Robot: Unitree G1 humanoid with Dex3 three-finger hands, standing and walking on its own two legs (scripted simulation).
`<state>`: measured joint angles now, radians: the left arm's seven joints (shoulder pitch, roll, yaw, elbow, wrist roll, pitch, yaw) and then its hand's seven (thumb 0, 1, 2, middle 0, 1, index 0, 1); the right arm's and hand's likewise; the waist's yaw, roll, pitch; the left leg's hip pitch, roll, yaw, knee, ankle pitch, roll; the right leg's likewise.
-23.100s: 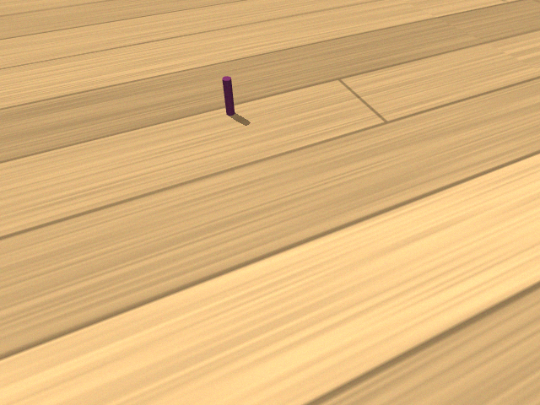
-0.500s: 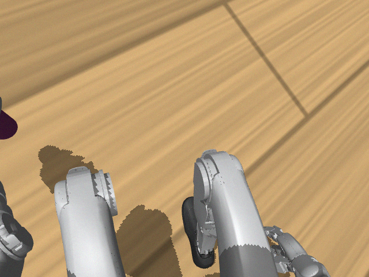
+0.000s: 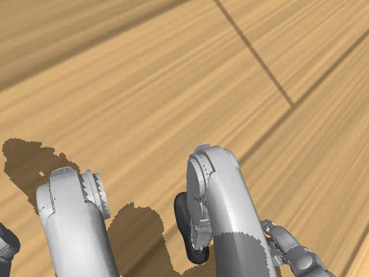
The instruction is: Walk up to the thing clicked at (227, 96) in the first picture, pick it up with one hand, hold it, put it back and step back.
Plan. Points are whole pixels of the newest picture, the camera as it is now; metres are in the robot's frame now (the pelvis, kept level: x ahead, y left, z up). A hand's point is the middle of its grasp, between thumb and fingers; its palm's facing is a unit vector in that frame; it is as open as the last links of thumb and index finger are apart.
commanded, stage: lower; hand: left
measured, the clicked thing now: out of the picture +0.43 +0.36 -0.11
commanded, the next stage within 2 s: loosen in 1.18 s
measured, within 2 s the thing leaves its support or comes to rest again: rests again in 1.80 s
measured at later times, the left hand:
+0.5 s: hand out of the picture +0.44 +0.36 -0.14, palm faces +0.55 -0.83 -0.03, open 8.1 cm
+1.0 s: hand out of the picture +0.45 +0.36 -0.17, palm faces +0.54 -0.84 -0.02, open 8.0 cm
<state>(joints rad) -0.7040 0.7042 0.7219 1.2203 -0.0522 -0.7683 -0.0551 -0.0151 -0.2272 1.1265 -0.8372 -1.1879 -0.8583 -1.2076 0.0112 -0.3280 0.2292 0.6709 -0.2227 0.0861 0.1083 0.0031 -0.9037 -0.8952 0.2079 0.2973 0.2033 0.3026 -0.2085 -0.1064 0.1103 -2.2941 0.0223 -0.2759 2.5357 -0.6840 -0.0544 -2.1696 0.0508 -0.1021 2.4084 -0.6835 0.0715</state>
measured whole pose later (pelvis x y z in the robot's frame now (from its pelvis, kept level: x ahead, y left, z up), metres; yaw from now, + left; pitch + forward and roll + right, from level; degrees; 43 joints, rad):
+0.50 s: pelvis +0.00 +0.01 -0.01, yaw -3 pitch +19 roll -14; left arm -0.71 0.83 0.75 1.34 -0.05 -0.87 -0.03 -0.02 -0.24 1.13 -0.85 -1.17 -0.87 -1.19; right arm -0.06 -0.36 0.35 0.63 -0.29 0.08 0.12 0.00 -0.91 -0.90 0.21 0.30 0.20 0.30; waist -0.24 -0.19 0.21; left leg -2.28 0.02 -0.33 2.60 -0.69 -0.04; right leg -2.13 0.07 -0.14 2.42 -0.67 0.08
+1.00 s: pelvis -0.01 +0.02 -0.01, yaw -4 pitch +17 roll -16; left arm -0.72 0.91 0.74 1.40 -0.04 -0.92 -0.01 -0.02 -0.24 1.13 -0.87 -1.15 -0.89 -1.17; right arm -0.10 -0.36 0.42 0.59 -0.32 0.08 0.12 0.00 -0.90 -0.89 0.21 0.30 0.20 0.30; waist -0.25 -0.23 0.26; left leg -2.26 0.03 -0.36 2.63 -0.70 -0.02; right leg -2.10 0.09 -0.17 2.41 -0.66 0.08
